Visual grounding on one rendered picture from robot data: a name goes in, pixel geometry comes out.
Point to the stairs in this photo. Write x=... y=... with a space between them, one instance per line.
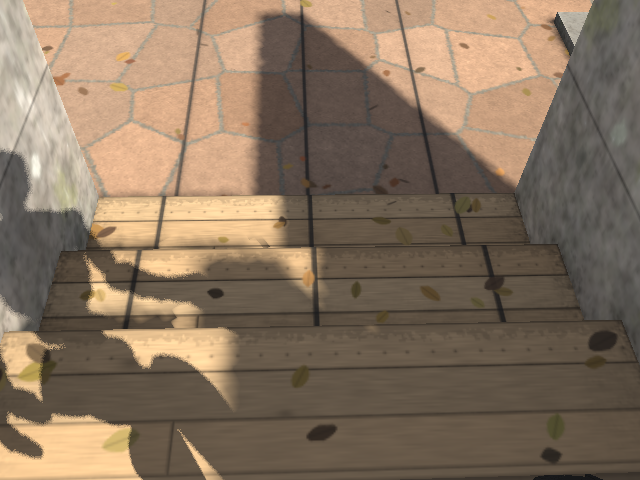
x=156 y=262

